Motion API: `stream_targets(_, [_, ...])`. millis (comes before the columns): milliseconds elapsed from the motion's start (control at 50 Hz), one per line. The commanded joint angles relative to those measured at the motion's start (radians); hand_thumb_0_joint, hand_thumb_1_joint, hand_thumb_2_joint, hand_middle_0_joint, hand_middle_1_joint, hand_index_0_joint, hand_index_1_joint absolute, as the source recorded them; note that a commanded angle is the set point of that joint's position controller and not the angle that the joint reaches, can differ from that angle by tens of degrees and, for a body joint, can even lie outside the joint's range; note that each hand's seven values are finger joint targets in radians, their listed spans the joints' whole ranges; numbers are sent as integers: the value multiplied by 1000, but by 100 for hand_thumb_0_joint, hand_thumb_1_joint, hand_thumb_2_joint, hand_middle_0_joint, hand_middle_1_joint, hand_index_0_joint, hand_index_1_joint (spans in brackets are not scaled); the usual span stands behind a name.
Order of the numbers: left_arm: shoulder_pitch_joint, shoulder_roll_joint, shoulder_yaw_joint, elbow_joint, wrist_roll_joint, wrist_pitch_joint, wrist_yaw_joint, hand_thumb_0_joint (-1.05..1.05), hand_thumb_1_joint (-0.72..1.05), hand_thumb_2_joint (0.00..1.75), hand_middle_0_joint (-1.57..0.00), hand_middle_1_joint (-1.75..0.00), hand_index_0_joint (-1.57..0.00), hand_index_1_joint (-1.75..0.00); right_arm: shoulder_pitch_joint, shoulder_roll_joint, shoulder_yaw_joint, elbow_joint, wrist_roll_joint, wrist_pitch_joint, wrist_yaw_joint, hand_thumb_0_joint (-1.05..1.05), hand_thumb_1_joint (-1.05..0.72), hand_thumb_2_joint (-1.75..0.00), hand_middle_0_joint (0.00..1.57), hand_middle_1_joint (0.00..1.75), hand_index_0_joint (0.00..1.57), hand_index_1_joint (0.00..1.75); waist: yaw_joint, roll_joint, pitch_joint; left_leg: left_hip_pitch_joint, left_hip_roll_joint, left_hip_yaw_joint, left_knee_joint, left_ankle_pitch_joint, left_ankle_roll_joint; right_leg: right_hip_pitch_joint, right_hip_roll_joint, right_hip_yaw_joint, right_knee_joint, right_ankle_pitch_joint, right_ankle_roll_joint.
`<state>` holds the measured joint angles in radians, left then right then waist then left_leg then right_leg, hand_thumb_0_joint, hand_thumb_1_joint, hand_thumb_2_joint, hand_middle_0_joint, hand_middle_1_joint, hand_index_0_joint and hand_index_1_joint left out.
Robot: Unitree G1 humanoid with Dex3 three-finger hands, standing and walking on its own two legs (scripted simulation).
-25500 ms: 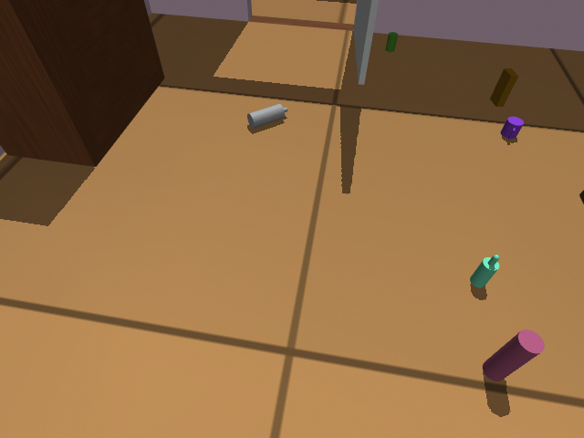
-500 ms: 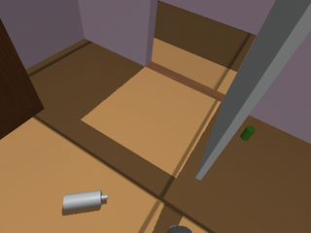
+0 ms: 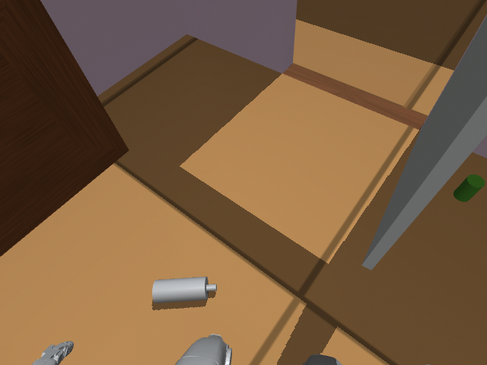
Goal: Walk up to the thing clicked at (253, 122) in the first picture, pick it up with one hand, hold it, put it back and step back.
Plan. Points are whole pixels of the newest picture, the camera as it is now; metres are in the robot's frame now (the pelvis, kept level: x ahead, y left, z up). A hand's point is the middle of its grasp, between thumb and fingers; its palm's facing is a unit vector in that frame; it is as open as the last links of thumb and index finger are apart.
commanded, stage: walk up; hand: left
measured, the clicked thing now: (186, 289) +0.42 +0.29 -0.71
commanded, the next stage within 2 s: stand in 0.90 s
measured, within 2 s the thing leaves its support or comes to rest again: neither
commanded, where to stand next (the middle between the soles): +0.04 +0.00 m, yaw +2 degrees
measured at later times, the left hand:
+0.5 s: hand out of the picture +0.04 +0.26 -0.15, palm faces +0.00 -0.94 -0.33, open 7.4 cm
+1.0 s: hand out of the picture +0.11 +0.25 -0.12, palm faces -0.02 -0.93 -0.36, open 7.4 cm
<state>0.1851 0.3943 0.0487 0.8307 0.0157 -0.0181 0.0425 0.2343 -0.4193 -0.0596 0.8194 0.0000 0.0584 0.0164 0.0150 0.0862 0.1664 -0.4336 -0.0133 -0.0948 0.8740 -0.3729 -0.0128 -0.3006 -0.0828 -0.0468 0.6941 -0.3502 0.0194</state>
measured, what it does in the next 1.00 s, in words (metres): steps on the spot: left foot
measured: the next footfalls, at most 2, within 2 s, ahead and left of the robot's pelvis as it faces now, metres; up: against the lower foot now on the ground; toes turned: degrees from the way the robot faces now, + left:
left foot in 0.04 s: +0.07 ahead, +0.13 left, +0.00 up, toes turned -1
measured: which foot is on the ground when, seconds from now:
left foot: up 0.00-0.02, down 0.04-1.00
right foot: down 0.00-1.00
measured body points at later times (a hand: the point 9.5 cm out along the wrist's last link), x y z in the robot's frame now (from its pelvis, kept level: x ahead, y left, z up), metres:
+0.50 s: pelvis +0.00 +0.00 +0.00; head +0.02 +0.01 +0.45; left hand +0.04 +0.31 -0.13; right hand +0.09 -0.33 -0.10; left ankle +0.04 +0.12 -0.72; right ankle -0.02 -0.11 -0.72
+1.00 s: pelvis -0.01 +0.00 +0.02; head -0.01 -0.01 +0.47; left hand +0.11 +0.30 -0.09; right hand +0.07 -0.29 -0.11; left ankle +0.04 +0.13 -0.72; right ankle -0.01 -0.12 -0.72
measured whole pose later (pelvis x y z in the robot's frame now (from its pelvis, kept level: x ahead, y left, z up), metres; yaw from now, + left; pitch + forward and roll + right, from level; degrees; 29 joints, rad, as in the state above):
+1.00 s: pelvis -0.01 +0.00 +0.02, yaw +0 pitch -4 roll +0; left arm 0.06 0.36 0.00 1.07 -0.01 -0.03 -0.01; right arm 0.10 -0.34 0.01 1.10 0.00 -0.02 0.02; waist -0.01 0.02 0.07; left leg -0.17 0.02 -0.01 0.39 -0.15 -0.01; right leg -0.11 0.00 0.00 0.39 -0.21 0.00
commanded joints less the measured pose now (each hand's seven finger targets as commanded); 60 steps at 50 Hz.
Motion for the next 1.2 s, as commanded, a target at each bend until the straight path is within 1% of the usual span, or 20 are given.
stream_targets(0, [25, 248, 52, -56, -23, 9, 9, 0, 90, 90, -20, -30, -20, -30, 84, -171, -61, -23, -21, -50, -22, 0, -90, -90, 20, 30, 20, 30, -19, -245, -226, 204, -20, 109, -422, 280, 33, 100, -109, 95, 157, 597, -138])
stream_targets(20, [65, 208, 42, -54, -30, 9, 12, 0, 90, 90, -20, -30, -20, -30, 58, -228, -77, -43, -44, -56, -18, 0, -90, -90, 20, 30, 20, 30, -7, -94, -253, 290, 103, -98, -385, 525, 80, -22, -59, 77, 242, 375, -84])
stream_targets(40, [55, 188, 34, -68, -45, 13, 22, 0, 90, 90, -20, -30, -20, -30, 7, -323, -93, -71, -28, -52, -10, 0, -90, -90, 20, 30, 20, 30, -22, 144, -295, 319, 307, -386, -393, 693, 244, -152, 105, 15, 352, -163, -40])
stream_targets(60, [2, 224, 46, -43, -30, 15, 38, 0, 90, 90, -20, -30, -20, -30, 29, -315, -91, -55, -15, -52, -7, 0, -90, -90, 20, 30, 20, 30, -55, 131, -303, 232, 368, -485, -417, 657, 338, -96, 97, 131, 427, -350, -38])
stream_targets(100, [7, 218, 46, -21, -31, 20, 23, 0, 90, 90, -20, -30, -20, -30, -31, -220, -60, -50, -10, -63, -24, 0, -90, -90, 20, 30, 20, 30, -22, 0, -279, 275, 261, -270, -335, 580, 268, -141, 77, 186, 426, -276, -49])
stream_targets(160, [16, 196, 41, 2, -12, 12, -12, 0, 90, 90, -20, -30, -20, -30, -27, -228, -53, -17, -14, -96, -37, 0, -90, -90, 20, 30, 20, 30, -18, 41, -258, 291, 247, -259, -359, 312, 214, -109, 43, 112, 167, -181, -48])
stream_targets(260, [53, 189, 63, 33, 18, 6, -34, 0, 90, 90, -20, -30, -20, -30, -29, -255, -53, -7, -21, -103, -38, 0, -90, -90, 20, 30, 20, 30, 13, 60, -182, 171, 241, -231, -341, 202, 191, 53, 85, 65, -163, -79, -79])
stream_targets(320, [41, 289, 82, 26, 27, -5, -54, 0, 90, 90, -20, -30, -20, -30, -113, -170, -28, -16, -4, -107, -38, 0, -90, -90, 20, 30, 20, 30, 32, -213, -94, -37, -32, 84, -92, -140, 55, 58, -148, 457, -370, -267, -232])
stream_targets(340, [11, 283, 79, 7, 25, -9, -61, 0, 90, 90, -20, -30, -20, -30, -87, -185, -33, 2, -10, -113, -41, 0, -90, -90, 20, 30, 20, 30, 8, -182, -72, -18, -6, 108, -65, -141, 45, 38, -214, 484, -365, -181, -267])
stream_targets(420, [-32, 198, 40, 7, 2, -10, -63, 0, 90, 90, -20, -30, -20, -30, 12, -147, -26, 53, -15, -152, -38, 0, -90, -90, 20, 30, 20, 30, -51, -138, -136, 315, 37, 33, -372, 185, 76, -74, -74, 217, -149, 345, -140])
stream_targets(440, [-26, 165, 28, 1, -7, -14, -63, 0, 90, 90, -20, -30, -20, -30, 26, -195, -36, 45, -28, -155, -39, 0, -90, -90, 20, 30, 20, 30, -57, -43, -186, 395, 166, -182, -421, 253, 140, -150, 10, 144, -18, 320, -80])
stream_targets(460, [6, 160, 28, 17, -13, -9, -58, 0, 90, 90, -20, -30, -20, -30, 16, -243, -40, 34, -24, -154, -35, 0, -90, -90, 20, 30, 20, 30, -33, 16, -216, 350, 316, -361, -474, 198, 247, -123, 79, 73, 78, 21, -50])
stream_targets(480, [26, 195, 40, 30, -9, -8, -50, 0, 90, 90, -20, -30, -20, -30, 8, -260, -45, 37, -13, -149, -28, 0, -90, -90, 20, 30, 20, 30, -20, 18, -206, 319, 364, -365, -466, 282, 302, -84, 70, 83, 97, -237, -54])
stream_targets(520, [41, 175, 34, 47, -7, -16, -48, 0, 90, 90, -20, -30, -20, -30, -52, -231, -31, 29, -16, -137, -30, 0, -90, -90, 20, 30, 20, 30, 6, 24, -179, 246, 301, -238, -422, 364, 245, -16, 46, 91, -20, -197, -69])
stream_targets(560, [88, 190, 29, 94, -12, -32, -40, 0, 90, 90, -20, -30, -20, -30, -157, -170, -6, 27, 1, -114, -27, 0, -90, -90, 20, 30, 20, 30, 39, 1, -125, 108, 148, -37, -291, 408, 87, 116, -10, 191, -293, 195, -74])
stream_targets(600, [17, 285, 36, 88, -10, -45, -35, 0, 90, 90, -20, -30, -20, -30, -111, -141, 0, 51, 11, -83, -28, 0, -90, -90, 20, 30, 20, 30, -20, -89, -112, 132, 43, 56, -233, 56, 21, 37, -195, 387, -335, 303, -173])
stream_targets(620, [-21, 273, 28, 81, -9, -47, -37, 0, 90, 90, -20, -30, -20, -30, -89, -141, -1, 74, 9, -81, -28, 0, -90, -90, 20, 30, 20, 30, -40, -87, -125, 205, 56, 47, -271, 43, 25, 11, -188, 349, -298, 353, -187])
stream_targets(720, [-73, 212, 9, 119, -17, -38, -31, 0, 90, 90, -20, -30, -20, -30, -141, -151, 4, 127, 11, -85, -13, 0, -90, -90, 20, 30, 20, 30, -20, -168, -177, 298, 104, -5, -384, 319, 53, 62, -51, 187, -325, 289, -61])
stream_targets(1060, [-148, 176, -2, 232, -15, -21, -43, 0, 90, 90, -20, -30, -20, -30, -214, -144, 17, 258, -10, -107, -14, 0, -90, -90, 20, 30, 20, 30, -2, -62, -183, 287, 147, -33, -608, 265, 26, 206, -35, 149, -406, 188, -34])
stream_targets(1180, [-131, 171, -2, 251, -8, -16, -48, 0, 90, 90, -20, -30, -20, -30, -217, -149, 13, 268, -10, -100, -16, 0, -90, -90, 20, 30, 20, 30, -5, -33, -151, 239, 150, -58, -672, 51, 26, 171, -20, 139, -409, 110, -35])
